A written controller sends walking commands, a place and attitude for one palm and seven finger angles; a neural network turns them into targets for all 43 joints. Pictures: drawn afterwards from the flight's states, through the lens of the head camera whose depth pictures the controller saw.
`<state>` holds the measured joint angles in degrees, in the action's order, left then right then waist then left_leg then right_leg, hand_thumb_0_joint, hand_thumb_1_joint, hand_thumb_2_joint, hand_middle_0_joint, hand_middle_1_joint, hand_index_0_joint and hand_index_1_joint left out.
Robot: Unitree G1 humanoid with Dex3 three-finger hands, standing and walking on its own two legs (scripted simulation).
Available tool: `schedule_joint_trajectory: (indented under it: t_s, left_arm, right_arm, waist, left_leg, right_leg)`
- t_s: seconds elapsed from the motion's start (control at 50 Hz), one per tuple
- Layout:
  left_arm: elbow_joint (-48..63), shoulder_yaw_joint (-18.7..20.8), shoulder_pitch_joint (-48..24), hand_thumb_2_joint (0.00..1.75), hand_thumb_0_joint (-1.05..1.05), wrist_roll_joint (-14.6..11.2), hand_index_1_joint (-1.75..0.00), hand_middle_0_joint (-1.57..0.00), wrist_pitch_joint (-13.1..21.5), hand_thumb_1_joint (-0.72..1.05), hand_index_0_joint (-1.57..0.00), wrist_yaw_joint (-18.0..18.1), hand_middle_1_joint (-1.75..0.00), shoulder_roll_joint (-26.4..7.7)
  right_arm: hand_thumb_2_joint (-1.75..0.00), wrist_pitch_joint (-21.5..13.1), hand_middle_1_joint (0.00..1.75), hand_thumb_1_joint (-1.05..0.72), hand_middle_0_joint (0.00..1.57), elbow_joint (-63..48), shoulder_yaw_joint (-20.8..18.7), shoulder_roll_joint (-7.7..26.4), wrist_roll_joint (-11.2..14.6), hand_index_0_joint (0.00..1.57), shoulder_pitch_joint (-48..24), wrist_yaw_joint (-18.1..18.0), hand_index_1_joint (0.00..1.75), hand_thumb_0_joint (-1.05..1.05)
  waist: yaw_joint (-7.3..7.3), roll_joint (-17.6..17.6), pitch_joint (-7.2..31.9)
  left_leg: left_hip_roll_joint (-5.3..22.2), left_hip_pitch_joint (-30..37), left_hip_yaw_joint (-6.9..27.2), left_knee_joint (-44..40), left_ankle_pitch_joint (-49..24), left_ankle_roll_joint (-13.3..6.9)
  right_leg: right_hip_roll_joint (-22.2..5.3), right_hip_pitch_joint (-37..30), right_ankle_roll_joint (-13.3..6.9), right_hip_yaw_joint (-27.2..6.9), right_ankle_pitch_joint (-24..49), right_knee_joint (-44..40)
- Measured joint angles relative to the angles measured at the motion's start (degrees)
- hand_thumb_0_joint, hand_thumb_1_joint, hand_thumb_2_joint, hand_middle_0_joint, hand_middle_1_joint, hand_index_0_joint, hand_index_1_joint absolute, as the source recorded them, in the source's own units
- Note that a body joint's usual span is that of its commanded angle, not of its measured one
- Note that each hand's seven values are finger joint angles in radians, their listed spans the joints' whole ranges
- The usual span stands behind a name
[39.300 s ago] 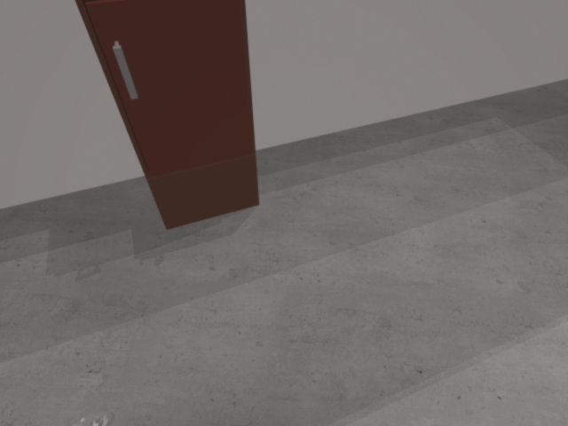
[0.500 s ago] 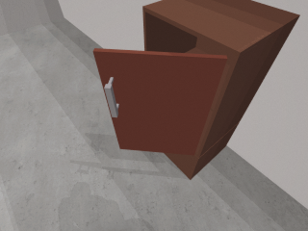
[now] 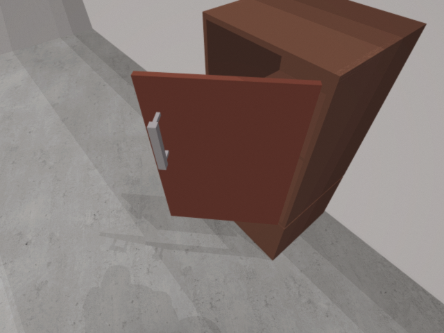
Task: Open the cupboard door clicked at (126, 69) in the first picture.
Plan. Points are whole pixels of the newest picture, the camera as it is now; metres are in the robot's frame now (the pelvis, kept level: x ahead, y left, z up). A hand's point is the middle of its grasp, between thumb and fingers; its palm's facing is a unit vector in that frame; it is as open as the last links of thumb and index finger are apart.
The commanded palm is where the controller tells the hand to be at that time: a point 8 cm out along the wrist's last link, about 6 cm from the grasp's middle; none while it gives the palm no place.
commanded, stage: look again from close up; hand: left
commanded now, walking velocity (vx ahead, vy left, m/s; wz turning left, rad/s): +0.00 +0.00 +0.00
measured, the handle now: (160, 141) +0.55 +0.20 +0.00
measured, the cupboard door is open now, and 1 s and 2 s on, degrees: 44 44 44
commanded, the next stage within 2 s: raise the hand with hooked fingers in 0.04 s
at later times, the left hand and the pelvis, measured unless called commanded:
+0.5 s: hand (130, 311) +0.16 +0.17 -0.03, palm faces -0.08 -1.00 -0.01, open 8.2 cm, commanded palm +0.12 +0.25 -0.05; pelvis -0.05 +0.01 -0.07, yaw +0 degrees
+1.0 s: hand (93, 294) +0.18 +0.24 -0.03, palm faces -0.03 -1.00 -0.05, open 11.2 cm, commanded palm +0.16 +0.30 -0.02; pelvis -0.05 +0.04 -0.07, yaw +0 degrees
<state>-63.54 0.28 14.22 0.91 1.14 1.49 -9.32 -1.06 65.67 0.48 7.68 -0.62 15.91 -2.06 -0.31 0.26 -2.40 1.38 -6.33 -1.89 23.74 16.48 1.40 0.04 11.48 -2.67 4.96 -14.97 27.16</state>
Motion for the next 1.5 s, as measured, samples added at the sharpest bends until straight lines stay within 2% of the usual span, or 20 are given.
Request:
schedule_joint_trajectory:
  t_s: [0.16, 0.18, 0.2, 0.24, 0.28, 0.34, 0.42, 0.46, 0.5, 0.54, 0.62, 0.7, 0.76, 0.84, 0.9, 1.0, 1.08, 1.18, 1.32, 1.5]
  left_arm:
    - [-0.3, -0.1, 0.3, 0.9, 0.0, 0.1, -0.3, -0.2, 0.4, 0.92, -0.2, 0.4, -0.3, 0.3]
    - [8.4, 0.3, 3.3, 0.9, 0.01, -2.6, -0.3, -0.21, -2.7, 0.92, -0.2, 0.7, -0.3, 0.4]
    - [18.8, 0.9, 6.9, 0.9, 0.01, -4.4, -0.3, -0.21, -3.3, 0.93, -0.2, 1.2, -0.3, 0.3]
    - [35.0, 0.9, 11.6, 0.9, 0.02, -7.3, -0.31, -0.21, -0.5, 0.93, -0.2, 3.0, -0.3, 0.2]
    - [44.4, 1.5, 11.5, 0.89, 0.02, -9.8, -0.32, -0.21, 3.7, 0.91, -0.2, 2.8, -0.32, 0.4]
    - [48.5, 4.1, 6.3, 0.87, 0.02, -11.7, -0.35, -0.21, 14.2, 0.86, -0.2, -1.6, -0.34, 0.3]
    - [48.7, 6.7, 2.0, 0.84, 0.01, -13.9, -0.39, -0.21, 29.6, 0.78, -0.2, -13.2, -0.39, 0.1]
    - [48.6, 7.4, 2.1, 0.82, 0.0, -14.6, -0.42, -0.21, 33.8, 0.74, -0.21, -19.4, -0.41, -0.2]
    - [49.5, 7.6, 3.6, 0.81, 0.0, -15.7, -0.45, -0.22, 33.1, 0.69, -0.21, -23.1, -0.44, -0.5]
    - [51.1, 7.7, 5.8, 0.79, 0.0, -16.5, -0.47, -0.22, 30.1, 0.64, -0.22, -24.1, -0.47, -0.6]
    - [56.5, 8.1, 10.0, 0.75, 0.01, -15.5, -0.53, -0.23, 26.0, 0.54, -0.23, -20.3, -0.53, -1.3]
    - [61.4, 8.4, 9.4, 0.71, 0.01, -14.7, -0.59, -0.24, 26.4, 0.45, -0.23, -18.5, -0.59, -3.2]
    - [61.5, 8.8, 5.4, 0.68, 0.01, -15.4, -0.64, -0.24, 25.1, 0.37, -0.23, -20.3, -0.63, -4.6]
    - [59.6, 10.3, 1.3, 0.64, 0.01, -16.6, -0.7, -0.25, 19.6, 0.28, -0.24, -22.4, -0.69, -6.2]
    - [59.0, 11.8, 1.0, 0.61, 0.0, -17.4, -0.74, -0.25, 16.6, 0.21, -0.25, -22.2, -0.74, -6.6]
    - [59.0, 13.5, 2.0, 0.56, 0.0, -17.8, -0.82, -0.26, 17.4, 0.1, -0.25, -20.9, -0.81, -6.7]
    - [58.4, 14.0, 1.7, 0.52, 0.0, -17.6, -0.88, -0.27, 18.6, 0.01, -0.26, -21.0, -0.87, -7.0]
    - [57.0, 14.9, 0.6, 0.47, 0.0, -17.9, -0.95, -0.28, 18.5, -0.11, -0.27, -22.1, -0.95, -7.8]
    - [54.6, 17.2, -2.4, 0.4, -0.01, -19.0, -1.06, -0.29, 18.1, -0.28, -0.28, -24.3, -1.05, -9.3]
    - [48.7, 19.9, -8.6, 0.33, -0.01, -19.8, -1.16, -0.3, 15.3, -0.44, -0.29, -28.2, -1.16, -11.7]
  right_arm:
    - [-0.89, 0.1, 0.3, -0.91, 0.2, -0.4, -0.1, 0.5, 0.2, 0.2, -0.3, 0.2, 0.3, 0.0]
    - [-0.89, -0.4, 0.3, -0.91, 0.2, -2.8, 0.2, 1.0, 0.9, 0.2, 0.4, -0.1, 0.3, 0.0]
    - [-0.89, -2.7, 0.3, -0.92, 0.2, -5.3, 0.3, 1.6, 1.3, 0.2, 1.6, -0.9, 0.3, 0.01]
    - [-0.89, -7.9, 0.3, -0.92, 0.2, -9.8, -0.4, 3.2, 2.6, 0.2, 3.3, -2.2, 0.3, 0.01]
    - [-0.89, -11.4, 0.3, -0.92, 0.2, -13.8, -1.0, 5.0, 3.0, 0.2, 2.6, -2.6, 0.3, 0.01]
    - [-0.89, -14.6, 0.3, -0.92, 0.2, -20.0, -2.2, 7.0, 2.2, 0.2, -0.7, -1.9, 0.3, 0.01]
    - [-0.89, -16.7, 0.3, -0.91, 0.2, -28.2, -4.1, 8.4, 1.6, 0.2, -5.5, 0.5, 0.3, 0.01]
    - [-0.89, -16.5, 0.3, -0.91, 0.2, -31.8, -4.7, 9.0, 2.0, 0.2, -7.3, 1.4, 0.3, 0.01]
    - [-0.89, -15.3, 0.3, -0.91, 0.2, -35.0, -5.1, 9.3, 2.6, 0.2, -8.5, 1.5, 0.3, 0.01]
    - [-0.89, -14.0, 0.3, -0.91, 0.2, -37.7, -5.1, 9.3, 3.0, 0.2, -9.0, 1.0, 0.3, 0.01]
    - [-0.9, -12.8, 0.29, -0.91, 0.2, -40.3, -3.9, 8.2, 2.8, 0.2, -8.2, -0.1, 0.3, 0.01]
    - [-0.9, -12.6, 0.3, -0.91, 0.2, -38.6, -1.0, 6.2, 2.3, 0.2, -6.6, -0.8, 0.3, 0.01]
    - [-0.89, -12.3, 0.3, -0.91, 0.2, -36.2, 1.3, 4.8, 2.4, 0.2, -5.5, -1.0, 0.3, 0.01]
    - [-0.89, -11.5, 0.3, -0.9, 0.21, -33.8, 3.0, 3.1, 2.8, 0.21, -3.3, -1.3, 0.3, 0.01]
    - [-0.89, -11.4, 0.3, -0.9, 0.21, -33.2, 3.0, 2.8, 2.8, 0.21, -1.2, -1.3, 0.3, 0.01]
    - [-0.89, -12.2, 0.3, -0.9, 0.21, -33.0, 1.6, 4.6, 2.5, 0.21, 1.4, -1.3, 0.3, 0.01]
    - [-0.89, -12.7, 0.3, -0.9, 0.21, -33.3, 0.4, 7.0, 2.6, 0.21, 1.7, -1.5, 0.3, 0.01]
    - [-0.89, -12.9, 0.3, -0.9, 0.2, -33.9, -0.5, 8.5, 2.8, 0.2, 0.5, -1.8, 0.3, 0.01]
    - [-0.89, -12.9, 0.3, -0.9, 0.2, -35.0, 0.3, 8.2, 2.9, 0.2, -1.3, -1.9, 0.3, 0.01]
    - [-0.89, -12.0, 0.3, -0.9, 0.2, -35.2, 2.5, 7.1, 2.8, 0.2, -2.0, -1.9, 0.3, 0.01]
  waist:
    - [-0.24, 0.3, -0.1]
    - [-0.37, 0.7, -0.4]
    - [-0.78, 0.7, -0.4]
    - [-0.59, 1.5, 0.8]
    - [0.62, 2.2, 1.9]
    - [1.57, 1.8, 4.7]
    - [1.14, -0.5, 8.2]
    - [0.74, -1.6, 9.3]
    - [0.16, -2.4, 9.8]
    - [-0.52, -2.7, 9.8]
    - [-1.67, -2.0, 9.1]
    - [-2.18, -0.8, 8.4]
    - [-1.89, 0.3, 7.9]
    - [-0.58, 1.2, 7.6]
    - [0.61, 1.5, 7.8]
    - [1.54, 1.2, 8.2]
    - [1.59, 1.0, 8.2]
    - [1.37, 0.5, 8.0]
    - [0.68, 0.4, 7.8]
    - [-0.01, 0.9, 7.3]
  left_leg:
    - [0.5, -1.3, 0.1, 1.5, 0.1, 0.1]
    - [0.8, -1.7, 0.2, 2.4, 0.8, -0.2]
    - [0.7, -1.7, 0.0, 2.6, 1.1, 0.0]
    - [0.1, -2.9, 0.3, 3.8, 1.2, -0.1]
    - [-0.6, -5.8, 1.2, 6.6, 1.8, -0.5]
    - [-1.2, -14.1, 1.3, 13.5, 3.7, -0.8]
    - [-0.8, -26.0, -0.2, 25.0, 8.0, -0.6]
    - [-0.8, -30.9, -0.5, 30.5, 10.0, -0.5]
    - [-0.7, -34.4, -0.5, 34.9, 12.0, -0.7]
    - [-0.7, -36.7, -0.1, 38.1, 13.4, -0.9]
    - [-0.4, -39.7, 1.5, 42.1, 14.8, -1.0]
    - [-0.2, -42.0, 3.3, 44.3, 15.2, -1.2]
    - [-0.2, -43.1, 3.9, 44.9, 15.0, -1.4]
    - [-0.2, -42.6, 3.4, 43.4, 14.3, -1.9]
    - [-0.3, -41.1, 2.5, 41.1, 13.5, -2.4]
    - [-0.6, -39.2, 1.4, 38.4, 12.7, -3.0]
    - [-0.9, -38.4, 1.2, 37.8, 12.8, -3.3]
    - [-1.0, -37.3, 1.2, 37.0, 12.9, -3.5]
    - [-0.9, -35.2, 1.9, 35.6, 12.8, -3.3]
    - [-0.8, -33.1, 2.1, 33.5, 12.3, -3.1]
  right_leg:
    - [0.4, 0.3, -0.1, 0.4, 0.4, -0.3]
    - [0.7, 0.6, 0.0, 0.3, 0.5, 0.0]
    - [0.6, 1.1, 0.0, 0.0, 0.4, 0.8]
    - [-0.1, 2.1, 0.1, 0.2, -0.3, 2.3]
    - [-1.0, 4.4, 0.5, 1.0, -1.2, 4.7]
    - [-2.0, 12.7, 0.6, 1.0, -3.1, 11.5]
    - [-2.2, 25.5, 0.1, -0.6, -6.7, 23.1]
    - [-2.2, 30.5, 0.0, -1.2, -8.5, 28.5]
    - [-2.2, 34.1, 0.0, -1.5, -10.1, 32.7]
    - [-2.3, 36.1, 0.1, -1.2, -11.2, 35.4]
    - [-2.2, 37.7, 0.2, 0.3, -12.0, 37.5]
    - [-2.1, 38.5, 0.3, 2.1, -11.9, 37.7]
    - [-2.1, 38.9, 0.5, 2.8, -11.4, 37.3]
    - [-2.0, 38.4, 1.0, 2.3, -10.2, 35.5]
    - [-1.9, 37.2, 1.5, 1.4, -9.3, 33.4]
    - [-2.1, 35.7, 2.2, 0.3, -8.4, 30.9]
    - [-2.3, 35.0, 2.5, 0.1, -8.5, 30.4]
    - [-2.4, 33.7, 2.7, 0.1, -8.5, 29.5]
    - [-2.1, 31.2, 2.7, 0.8, -8.4, 27.6]
    - [-1.9, 29.0, 2.5, 1.0, -7.9, 25.5]
